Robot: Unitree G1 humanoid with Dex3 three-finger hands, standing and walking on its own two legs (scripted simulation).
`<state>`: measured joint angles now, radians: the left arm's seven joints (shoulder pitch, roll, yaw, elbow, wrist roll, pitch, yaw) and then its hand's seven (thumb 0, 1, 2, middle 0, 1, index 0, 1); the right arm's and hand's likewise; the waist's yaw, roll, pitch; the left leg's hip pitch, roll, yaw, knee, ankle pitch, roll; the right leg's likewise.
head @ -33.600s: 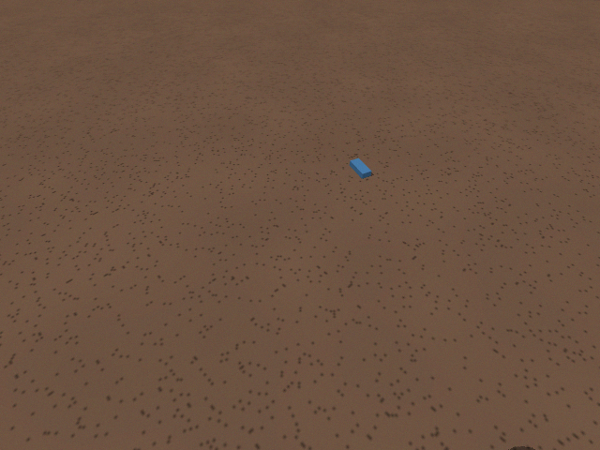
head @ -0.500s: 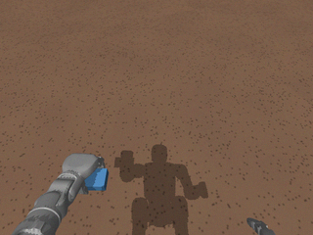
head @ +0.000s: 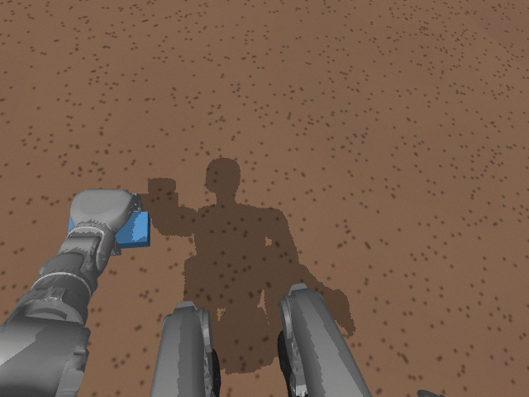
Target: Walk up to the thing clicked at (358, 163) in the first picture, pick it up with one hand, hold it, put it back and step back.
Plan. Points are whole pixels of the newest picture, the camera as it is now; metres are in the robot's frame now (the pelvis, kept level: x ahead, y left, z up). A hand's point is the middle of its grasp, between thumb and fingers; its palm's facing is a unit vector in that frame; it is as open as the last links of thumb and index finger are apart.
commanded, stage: crouch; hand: left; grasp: from above
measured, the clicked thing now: (111, 231) +0.43 +0.23 -0.16
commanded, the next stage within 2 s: lower in 1.10 s
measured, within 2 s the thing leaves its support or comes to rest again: neither
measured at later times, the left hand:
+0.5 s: hand (136, 235) +0.46 +0.21 -0.29, palm faces -0.46 +0.02 -0.89, open 8.7 cm
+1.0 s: hand (145, 236) +0.48 +0.21 -0.36, palm faces -0.47 +0.03 -0.88, open 8.7 cm
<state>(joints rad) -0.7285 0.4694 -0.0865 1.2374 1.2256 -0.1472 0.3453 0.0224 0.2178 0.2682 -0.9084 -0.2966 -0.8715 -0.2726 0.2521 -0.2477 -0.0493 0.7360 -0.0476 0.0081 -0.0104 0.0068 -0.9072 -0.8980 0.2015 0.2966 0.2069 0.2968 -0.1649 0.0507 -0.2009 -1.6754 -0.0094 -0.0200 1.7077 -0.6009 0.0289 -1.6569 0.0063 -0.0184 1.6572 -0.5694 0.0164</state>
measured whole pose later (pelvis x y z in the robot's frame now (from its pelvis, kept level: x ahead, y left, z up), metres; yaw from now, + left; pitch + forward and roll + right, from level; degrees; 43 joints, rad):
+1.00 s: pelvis -0.01 -0.01 -0.18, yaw -4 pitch +36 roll -7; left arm -1.01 0.71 0.06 1.51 1.35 -0.25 0.44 0.02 0.23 0.26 -0.90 -0.30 -0.86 -0.28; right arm 0.20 -0.27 0.05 0.76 -0.15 -0.06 0.14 0.00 -0.92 -0.90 0.20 0.30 0.21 0.30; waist -0.28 0.00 -0.07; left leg -2.26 -0.01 -0.09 2.33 -0.70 0.01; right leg -2.22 0.01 -0.09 2.24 -0.65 0.00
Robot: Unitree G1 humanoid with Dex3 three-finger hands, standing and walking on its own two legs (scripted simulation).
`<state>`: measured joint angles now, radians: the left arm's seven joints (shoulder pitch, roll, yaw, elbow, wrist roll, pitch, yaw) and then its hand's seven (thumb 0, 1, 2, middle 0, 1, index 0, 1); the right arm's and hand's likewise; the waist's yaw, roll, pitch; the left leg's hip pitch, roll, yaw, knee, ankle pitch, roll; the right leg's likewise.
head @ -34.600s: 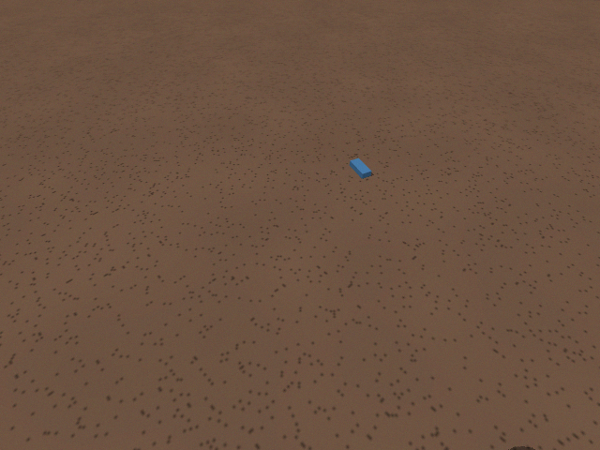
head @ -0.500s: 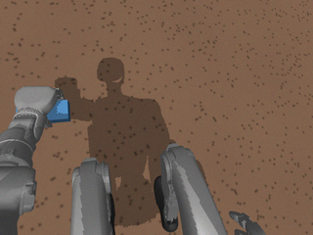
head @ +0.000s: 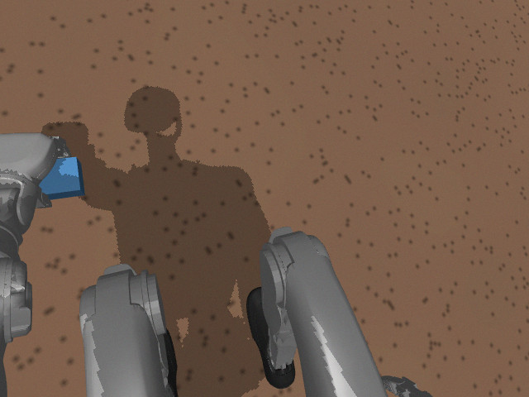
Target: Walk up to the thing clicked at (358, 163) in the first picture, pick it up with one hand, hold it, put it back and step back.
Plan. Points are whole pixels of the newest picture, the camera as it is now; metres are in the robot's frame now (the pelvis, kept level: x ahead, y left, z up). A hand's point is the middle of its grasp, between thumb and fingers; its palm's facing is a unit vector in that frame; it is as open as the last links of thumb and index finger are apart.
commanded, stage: crouch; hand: left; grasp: from above
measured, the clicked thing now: (35, 181) +0.48 +0.27 -0.21
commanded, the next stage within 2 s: lower in 0.10 s
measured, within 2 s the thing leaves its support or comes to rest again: rests again in 1.38 s
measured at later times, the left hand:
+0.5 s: hand (43, 187) +0.47 +0.26 -0.22, palm faces -0.48 -0.02 -0.88, open 8.7 cm
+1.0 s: hand (57, 190) +0.48 +0.26 -0.27, palm faces -0.47 -0.04 -0.88, open 8.7 cm
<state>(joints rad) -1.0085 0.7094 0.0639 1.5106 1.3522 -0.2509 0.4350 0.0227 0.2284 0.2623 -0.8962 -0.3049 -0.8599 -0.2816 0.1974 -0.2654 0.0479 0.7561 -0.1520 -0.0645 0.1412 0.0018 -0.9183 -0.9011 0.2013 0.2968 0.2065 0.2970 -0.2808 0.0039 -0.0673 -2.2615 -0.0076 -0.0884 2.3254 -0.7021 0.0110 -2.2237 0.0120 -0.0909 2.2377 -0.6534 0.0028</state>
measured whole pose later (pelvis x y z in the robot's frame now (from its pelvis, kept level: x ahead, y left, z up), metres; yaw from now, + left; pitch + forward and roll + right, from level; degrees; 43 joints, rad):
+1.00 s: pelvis +0.00 +0.00 -0.05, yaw -5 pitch +31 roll -11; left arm -1.03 0.91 0.14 1.64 1.39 -0.28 0.54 0.02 0.26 0.23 -0.91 -0.25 -0.86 -0.24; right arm 0.16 -0.32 0.18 0.70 -0.22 -0.13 0.18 0.00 -0.90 -0.89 0.20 0.30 0.21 0.30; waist -0.37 -0.07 0.10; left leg -2.36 0.00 -0.18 2.53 -0.72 0.01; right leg -2.30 0.03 -0.17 2.37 -0.63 0.01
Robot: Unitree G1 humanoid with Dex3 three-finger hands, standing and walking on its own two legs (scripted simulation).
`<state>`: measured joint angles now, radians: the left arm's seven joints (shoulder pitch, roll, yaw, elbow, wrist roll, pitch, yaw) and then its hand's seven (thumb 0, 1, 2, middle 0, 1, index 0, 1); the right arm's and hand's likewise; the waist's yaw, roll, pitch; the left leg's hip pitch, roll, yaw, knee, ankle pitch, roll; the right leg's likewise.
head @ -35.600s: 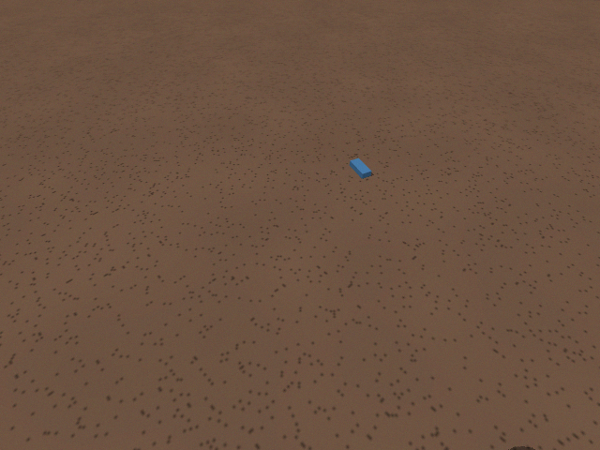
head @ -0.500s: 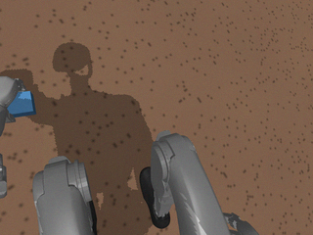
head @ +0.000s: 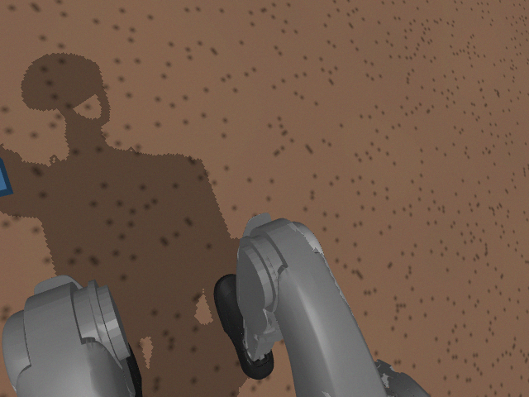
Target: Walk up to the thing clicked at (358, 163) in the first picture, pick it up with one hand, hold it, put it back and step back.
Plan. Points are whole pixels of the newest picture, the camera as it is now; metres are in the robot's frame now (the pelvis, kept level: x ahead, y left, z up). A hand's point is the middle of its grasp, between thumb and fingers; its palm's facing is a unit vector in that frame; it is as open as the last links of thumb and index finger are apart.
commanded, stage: rest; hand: left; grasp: from above
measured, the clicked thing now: out of the picture +0.47 +0.31 -0.26
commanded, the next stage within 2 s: open in 0.74 s
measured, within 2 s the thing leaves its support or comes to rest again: rests again in 0.38 s
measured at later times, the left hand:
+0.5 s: hand out of the picture +0.46 +0.29 -0.25, palm faces -0.46 -0.09 -0.88, open 8.7 cm
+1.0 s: hand out of the picture +0.46 +0.29 -0.25, palm faces -0.47 -0.08 -0.88, open 8.7 cm
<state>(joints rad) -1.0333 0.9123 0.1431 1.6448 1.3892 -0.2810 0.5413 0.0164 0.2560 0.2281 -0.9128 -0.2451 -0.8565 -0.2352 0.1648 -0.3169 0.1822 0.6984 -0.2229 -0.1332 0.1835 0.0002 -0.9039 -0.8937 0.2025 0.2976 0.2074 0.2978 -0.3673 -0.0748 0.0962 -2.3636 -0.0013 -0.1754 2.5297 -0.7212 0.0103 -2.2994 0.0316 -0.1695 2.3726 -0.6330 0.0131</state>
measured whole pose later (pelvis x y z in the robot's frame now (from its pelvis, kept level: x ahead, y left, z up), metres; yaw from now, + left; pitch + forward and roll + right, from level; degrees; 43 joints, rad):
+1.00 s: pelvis +0.00 +0.01 +0.00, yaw -3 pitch +28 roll -15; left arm -1.07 1.02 0.07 1.75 1.36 -0.27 0.62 0.01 0.28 0.20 -0.88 -0.25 -0.83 -0.23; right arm 0.12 -0.36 0.31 0.64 -0.25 -0.23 0.25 0.00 -0.91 -0.90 0.20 0.30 0.21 0.30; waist -0.41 -0.14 0.17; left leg -2.34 0.01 -0.23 2.56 -0.73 0.02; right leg -2.25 0.05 -0.21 2.35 -0.62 0.04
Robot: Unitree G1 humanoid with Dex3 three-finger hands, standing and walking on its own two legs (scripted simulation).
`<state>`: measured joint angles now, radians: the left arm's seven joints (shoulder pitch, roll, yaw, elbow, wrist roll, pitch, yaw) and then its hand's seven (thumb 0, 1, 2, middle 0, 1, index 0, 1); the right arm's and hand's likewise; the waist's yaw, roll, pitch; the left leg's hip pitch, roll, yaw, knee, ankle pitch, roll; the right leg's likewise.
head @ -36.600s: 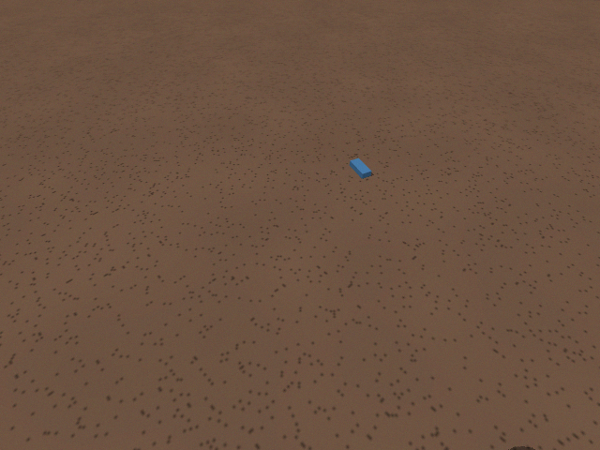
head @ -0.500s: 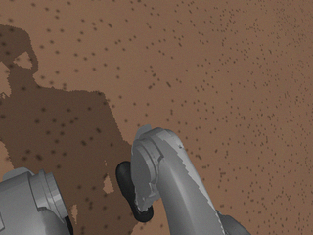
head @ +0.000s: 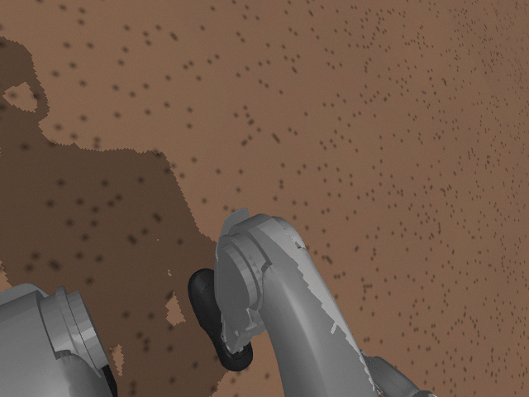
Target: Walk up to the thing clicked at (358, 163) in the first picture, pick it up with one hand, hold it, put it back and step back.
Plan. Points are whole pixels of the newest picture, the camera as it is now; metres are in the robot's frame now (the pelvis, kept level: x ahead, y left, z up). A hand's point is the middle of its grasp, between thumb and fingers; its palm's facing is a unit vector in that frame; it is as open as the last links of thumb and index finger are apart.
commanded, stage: open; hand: left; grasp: from above
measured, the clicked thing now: out of the picture +0.46 +0.32 -0.29
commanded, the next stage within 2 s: withdraw in 0.92 s
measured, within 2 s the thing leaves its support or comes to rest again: neither
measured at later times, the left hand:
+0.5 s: hand out of the picture +0.46 +0.31 -0.25, palm faces -0.45 -0.10 -0.89, open 11.6 cm
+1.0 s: hand out of the picture +0.46 +0.31 -0.25, palm faces -0.44 -0.11 -0.89, open 13.1 cm
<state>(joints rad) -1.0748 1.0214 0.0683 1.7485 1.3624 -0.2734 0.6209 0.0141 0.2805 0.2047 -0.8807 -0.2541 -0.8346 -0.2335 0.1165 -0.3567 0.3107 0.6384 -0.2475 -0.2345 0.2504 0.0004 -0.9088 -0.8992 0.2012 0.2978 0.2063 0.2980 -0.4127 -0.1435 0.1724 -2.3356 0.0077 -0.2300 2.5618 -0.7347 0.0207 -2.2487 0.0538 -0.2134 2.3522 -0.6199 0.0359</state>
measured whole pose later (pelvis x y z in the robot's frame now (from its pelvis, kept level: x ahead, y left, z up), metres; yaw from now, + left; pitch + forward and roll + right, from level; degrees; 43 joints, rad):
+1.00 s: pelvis +0.00 +0.00 +0.01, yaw -1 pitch +27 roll -15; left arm -1.08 1.05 0.06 1.71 1.34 -0.26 0.60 0.00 -0.32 0.84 -0.21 -0.87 -0.22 -0.86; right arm 0.13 -0.36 0.34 0.60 -0.24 -0.23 0.24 0.00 -0.90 -0.90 0.20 0.30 0.21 0.30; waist -0.42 -0.15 0.19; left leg -2.33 0.01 -0.24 2.54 -0.72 0.02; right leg -2.24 0.06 -0.22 2.32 -0.61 0.04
